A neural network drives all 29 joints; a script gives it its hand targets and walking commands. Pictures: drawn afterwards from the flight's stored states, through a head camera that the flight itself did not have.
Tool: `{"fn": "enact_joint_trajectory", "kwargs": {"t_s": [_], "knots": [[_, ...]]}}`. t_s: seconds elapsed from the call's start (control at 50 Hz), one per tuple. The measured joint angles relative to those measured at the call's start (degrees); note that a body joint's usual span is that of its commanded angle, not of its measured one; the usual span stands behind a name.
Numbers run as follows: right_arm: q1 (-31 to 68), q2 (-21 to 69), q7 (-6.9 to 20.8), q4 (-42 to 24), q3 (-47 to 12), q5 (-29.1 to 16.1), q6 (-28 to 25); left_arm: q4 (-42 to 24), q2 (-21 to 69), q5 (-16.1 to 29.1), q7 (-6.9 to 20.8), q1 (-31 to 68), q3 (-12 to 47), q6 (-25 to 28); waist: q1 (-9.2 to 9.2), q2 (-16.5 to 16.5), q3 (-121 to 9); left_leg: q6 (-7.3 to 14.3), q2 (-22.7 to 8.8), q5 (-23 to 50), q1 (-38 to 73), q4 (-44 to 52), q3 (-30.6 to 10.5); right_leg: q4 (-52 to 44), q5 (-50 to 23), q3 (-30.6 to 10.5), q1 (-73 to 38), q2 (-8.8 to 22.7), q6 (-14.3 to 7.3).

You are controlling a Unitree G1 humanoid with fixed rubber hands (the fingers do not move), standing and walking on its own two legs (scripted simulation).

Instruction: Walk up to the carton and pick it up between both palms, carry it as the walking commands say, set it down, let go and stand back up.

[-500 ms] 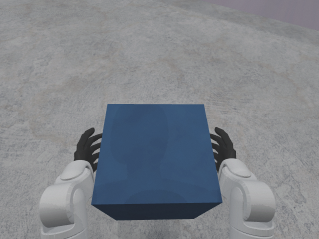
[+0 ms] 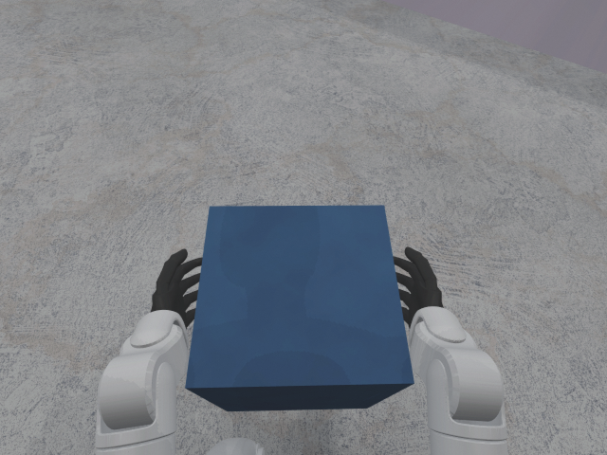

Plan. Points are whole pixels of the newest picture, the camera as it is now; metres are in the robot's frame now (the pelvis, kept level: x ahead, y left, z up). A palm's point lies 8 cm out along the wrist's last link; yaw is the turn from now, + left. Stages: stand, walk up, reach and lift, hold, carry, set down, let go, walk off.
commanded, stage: carry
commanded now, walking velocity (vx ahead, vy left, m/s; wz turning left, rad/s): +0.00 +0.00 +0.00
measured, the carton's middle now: (297, 319) +0.30 +0.01 +0.00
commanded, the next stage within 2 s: none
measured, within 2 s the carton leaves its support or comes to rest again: neither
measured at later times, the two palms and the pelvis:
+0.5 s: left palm (223, 96) +0.77 +0.16 +0.01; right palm (367, 89) +0.79 -0.14 +0.03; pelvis +0.51 +0.00 +0.00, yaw +2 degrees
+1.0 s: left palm out of the picture +1.33 +0.22 +0.01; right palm out of the picture +1.35 -0.07 +0.05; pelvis +1.06 +0.07 +0.00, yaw +4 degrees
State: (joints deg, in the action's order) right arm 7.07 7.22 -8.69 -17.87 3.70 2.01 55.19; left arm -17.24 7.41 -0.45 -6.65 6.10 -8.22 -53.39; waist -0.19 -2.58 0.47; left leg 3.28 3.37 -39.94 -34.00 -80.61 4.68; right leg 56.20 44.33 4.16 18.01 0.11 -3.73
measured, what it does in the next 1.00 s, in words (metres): walks ahead: left foot, then right foot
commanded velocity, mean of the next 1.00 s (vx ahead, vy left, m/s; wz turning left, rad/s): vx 0.00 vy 0.00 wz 0.00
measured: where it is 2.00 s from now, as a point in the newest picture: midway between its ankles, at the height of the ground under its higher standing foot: (229, 110)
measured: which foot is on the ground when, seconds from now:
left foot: up 0.00-0.04, down 0.06-0.32, up 0.34-0.56, down 0.58-0.86, up 0.88-1.00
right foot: down 0.00-0.06, up 0.08-0.28, down 0.30-0.58, up 0.60-0.84, down 0.86-1.00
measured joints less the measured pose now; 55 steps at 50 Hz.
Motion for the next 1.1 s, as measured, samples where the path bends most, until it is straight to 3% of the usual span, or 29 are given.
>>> {"fn": "enact_joint_trajectory", "kwargs": {"t_s": [0.02,0.06,0.12,0.16,0.2,0.24,0.26,0.3,0.32,0.34,0.38,0.44,0.5,0.54,0.56,0.58,0.6,0.64,0.68,0.74,0.8,0.82,0.86,0.88,0.92,0.96,1.0,1.06,1.1], "knots": [[-0.02,0.2,0.18,-0.2,-0.02,-0.17,-0.33,-1.09,0.0,0.01,-0.25,-0.28,0.01,-0.28,-0.55,-0.1,-0.02,0.0,0.02,0.7,-2.61,2.58,-0.04,-1.04,1.11,0.03,-2.37,-0.43,0.07],[-0.06,0.21,0.36,-0.66,-0.38,-0.74,-0.45,-3.2,-0.04,0.05,-0.57,-1.09,0.04,-1.05,-1.19,0.31,-0.22,0.41,0.18,10.02,-3.26,15.72,-0.1,-0.75,2.23,0.11,-7.09,-1.17,0.82],[0.0,0.2,0.97,5.87,-0.35,0.5,-3.4,3.07,-1.04,-0.19,-0.59,-1.06,0.06,1.47,-1.93,1.35,-2.27,2.52,-0.49,1.48,3.17,15.65,0.52,18.07,-5.77,-1.9,-3.66,-2.28,4.04],[0.02,0.19,1.1,9.14,0.0,1.08,-4.67,6.98,-1.27,-0.19,-0.59,-1.04,0.06,3.19,-1.44,4.07,-2.41,2.66,-1.66,-2.65,7.75,16.91,0.57,31.16,-3.53,-2.32,3.28,-4.62,4.11],[-0.29,0.18,1.19,10.49,0.21,1.24,-5.94,8.81,-1.12,-0.19,-0.58,-1.23,0.06,4.81,0.17,5.88,-2.36,2.66,-1.85,-4.9,11.59,19.67,0.67,36.02,1.9,-2.42,12.5,-5.6,3.81],[-1.62,0.09,1.09,8.24,0.19,0.24,-6.73,6.61,-0.1,-0.18,-0.59,-2.09,0.07,5.36,1.82,7.17,-1.66,2.66,-1.74,-7.18,15.72,22.46,0.73,32.63,3.03,-2.5,21.58,-5.46,3.56],[-2.53,0.07,0.91,5.94,0.09,-0.63,-7.01,4.6,0.06,-0.01,-0.51,-2.83,0.52,5.68,2.59,7.59,-0.82,2.66,-1.62,-8.28,18.5,23.84,0.76,26.65,-0.08,-2.53,24.46,-5.25,3.55],[-3.31,-0.03,0.88,5.74,0.09,-0.81,-8.75,5.45,-0.13,0.0,-0.16,-2.95,1.07,7.78,3.73,7.78,-0.22,2.66,-1.4,-8.7,24.11,24.07,0.86,7.28,-17.56,-2.45,24.83,-5.11,3.32],[-3.82,-0.66,0.71,5.54,0.09,-1.11,-9.01,6.22,-0.07,0.0,-0.17,-2.95,1.7,8.31,4.14,8.56,-0.18,2.67,-2.04,-7.2,25.52,20.73,0.5,6.08,-19.61,-1.67,22.85,-5.2,2.33],[-3.84,-1.67,0.66,5.9,0.09,-1.14,-9.24,7.97,-0.07,-0.01,-0.29,-2.62,2.38,9.2,4.67,9.46,-0.1,2.37,-2.62,-2.76,24.91,14.76,-0.44,7.73,-14.52,-0.5,20.68,-5.08,1.06],[-3.82,-2.91,0.55,5.93,0.08,-1.31,-8.93,9.48,-0.09,-0.01,-0.68,-2.52,3.5,9.48,4.81,8.24,-0.07,1.88,-1.12,-1.56,21.44,2.74,-1.31,8.98,-7.92,0.37,16.06,-3.64,-0.76],[-3.77,-3.17,0.88,8.08,0.06,-1.33,-10.96,10.83,-0.16,-0.1,-1.02,-2.48,3.54,10.68,2.99,4.11,-0.05,1.87,1.45,-1.59,11.23,-9.04,-1.36,5.07,-3.8,0.59,8.65,-1.5,0.0],[-3.79,-2.88,1.14,7.62,0.05,-2.15,-12.3,8.06,-0.15,-0.04,-1.6,-2.9,3.55,10.54,-0.47,0.92,0.3,1.87,1.47,-2.55,-3.95,-11.14,-1.44,-0.97,-1.17,0.67,1.84,-1.12,1.0],[-4.08,-1.9,1.03,3.84,-0.19,-3.48,-11.25,0.94,-0.12,0.63,-2.22,-4.63,3.58,8.52,-1.85,-0.07,1.3,1.86,1.15,-0.47,-10.84,-1.55,-1.56,-3.6,0.36,0.75,-3.53,-1.24,1.43],[-4.11,-1.44,1.12,2.67,-0.38,-3.52,-10.86,-1.49,-0.18,0.64,-2.53,-5.25,3.59,7.57,-2.28,0.07,1.4,1.85,1.06,6.69,-11.18,9.21,-1.62,-3.34,0.14,0.8,-5.98,-1.36,1.68],[-4.09,-1.09,1.46,2.09,-0.58,-3.37,-10.49,-2.81,-0.36,0.66,-2.7,-5.6,3.59,6.79,-2.83,0.7,1.18,2.36,0.49,18.26,-9.62,18.97,-1.66,-1.1,-0.92,0.84,-7.87,-1.63,2.19],[-3.87,-0.53,1.93,3.36,-0.55,-2.57,-11.09,-1.76,-1.09,0.67,-2.63,-5.52,3.58,7.19,-3.56,1.03,0.54,3.3,0.04,17.24,-7.46,18.7,-1.23,4.75,-3.37,0.3,-7.59,-1.57,3.2],[-3.0,0.17,2.18,8.43,-0.58,-0.39,-12.83,3.97,-3.01,0.69,-1.9,-5.21,3.6,9.28,-4.07,2.14,-0.49,4.66,-0.37,6.31,-2.49,16.72,-0.26,19.12,-5.73,-1.99,-3.76,-2.85,4.73],[-2.9,0.06,2.17,12.43,-0.58,1.41,-13.78,9.65,-3.5,0.67,-1.25,-5.03,3.61,11.06,-3.12,4.71,-0.88,5.05,-0.9,2.14,2.38,17.81,-0.15,30.27,-4.09,-2.07,3.0,-4.72,4.79],[-4.05,-0.02,1.8,10.04,-0.59,0.7,-13.39,8.62,-2.71,0.78,-1.11,-5.37,3.61,10.23,-0.42,7.64,-0.37,5.13,-0.91,-1.64,9.12,22.51,-0.08,37.22,-0.04,-2.16,18.52,-6.03,4.2],[-5.13,-0.49,1.73,6.52,-0.76,-0.83,-13.8,5.58,-1.69,0.79,-1.09,-5.44,3.55,10.74,1.9,8.33,0.87,5.51,-0.07,-5.18,19.1,28.32,-0.01,28.52,-4.52,-1.97,30.07,-5.81,4.12],[-5.13,-0.74,1.71,5.92,-0.78,-1.17,-14.7,5.24,-1.27,0.78,-1.08,-5.4,3.55,11.97,2.27,8.33,0.83,5.52,0.1,-5.73,22.74,29.77,0.03,19.81,-10.68,-1.6,30.89,-5.84,4.11],[-5.18,-1.78,1.8,5.97,-0.78,-1.2,-15.65,6.24,-0.32,0.6,-1.08,-5.17,3.55,13.62,2.99,7.6,0.65,4.64,0.49,-4.85,29.43,28.23,0.13,0.31,-30.26,-0.83,27.37,-5.86,2.96],[-5.09,-2.95,1.94,6.13,-0.78,-1.23,-15.58,7.24,0.09,0.37,-1.13,-4.86,3.93,13.93,3.2,7.92,0.56,3.23,0.07,-2.2,30.34,22.6,-0.25,-0.44,-30.33,-0.27,24.58,-5.72,1.37],[-4.25,-5.02,1.49,6.54,-0.77,-1.21,-14.84,9.17,-0.08,0.26,-1.69,-2.89,5.21,13.16,2.91,7.98,0.74,0.65,0.54,1.49,25.47,4.81,-2.01,3.43,-19.53,1.24,21.09,-4.95,-0.28],[-4.11,-5.5,1.56,6.87,-0.76,-1.26,-14.23,9.36,-0.13,0.15,-1.85,-2.44,5.33,12.3,2.17,5.52,0.77,0.44,2.2,0.35,16.85,-9.22,-2.33,3.75,-15.53,1.7,17.91,-3.39,0.19],[-4.09,-5.35,1.96,8.56,-0.51,-1.26,-14.72,10.24,-0.15,-0.25,-1.95,-2.42,5.33,12.17,0.6,2.39,0.78,0.43,2.88,-1.66,6.66,-15.24,-2.42,1.53,-13.05,1.76,14.0,-1.81,0.87],[-4.1,-4.9,2.22,8.86,-0.41,-1.9,-15.22,7.88,-0.19,-0.45,-2.55,-2.89,5.33,10.98,-2.19,-0.31,1.48,0.43,1.94,-5.33,-9.58,-14.07,-2.83,-1.84,-10.07,1.76,8.27,-0.17,2.15],[-4.17,-4.08,2.47,7.9,-0.41,-2.24,-15.47,4.48,-0.46,-0.45,-2.98,-3.42,5.37,9.6,-3.27,-0.24,2.3,0.41,-0.78,1.69,-13.84,3.1,-3.0,-2.56,-9.04,1.58,3.81,0.34,3.88]]}}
